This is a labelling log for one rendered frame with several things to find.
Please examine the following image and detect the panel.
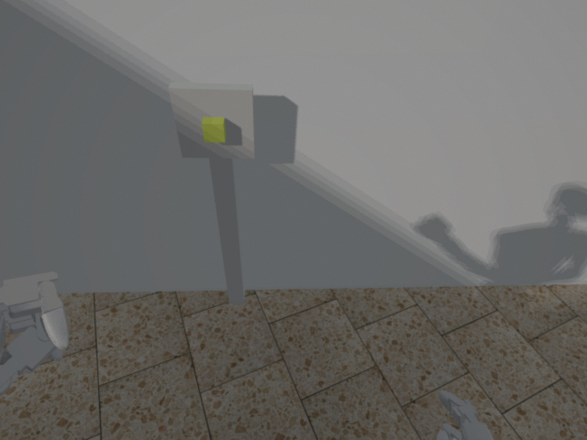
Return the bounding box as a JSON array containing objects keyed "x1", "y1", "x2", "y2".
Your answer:
[{"x1": 168, "y1": 82, "x2": 255, "y2": 303}]

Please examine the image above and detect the button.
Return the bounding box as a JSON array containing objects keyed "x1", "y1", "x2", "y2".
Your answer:
[{"x1": 202, "y1": 116, "x2": 227, "y2": 143}]

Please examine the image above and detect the right robot hand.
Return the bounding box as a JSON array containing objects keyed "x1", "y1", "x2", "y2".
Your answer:
[{"x1": 437, "y1": 390, "x2": 493, "y2": 440}]

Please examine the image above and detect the left robot hand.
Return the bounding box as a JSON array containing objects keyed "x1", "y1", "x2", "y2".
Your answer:
[{"x1": 0, "y1": 271, "x2": 69, "y2": 396}]

